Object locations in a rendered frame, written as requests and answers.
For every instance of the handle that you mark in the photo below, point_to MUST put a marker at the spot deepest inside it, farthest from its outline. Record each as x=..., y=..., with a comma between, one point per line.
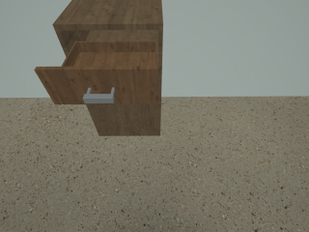
x=99, y=98

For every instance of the drawer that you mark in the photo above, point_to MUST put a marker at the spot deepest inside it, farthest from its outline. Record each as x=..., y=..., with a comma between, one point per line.
x=131, y=67

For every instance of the cabinet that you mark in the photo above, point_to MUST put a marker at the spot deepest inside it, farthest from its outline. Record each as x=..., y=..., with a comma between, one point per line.
x=117, y=21

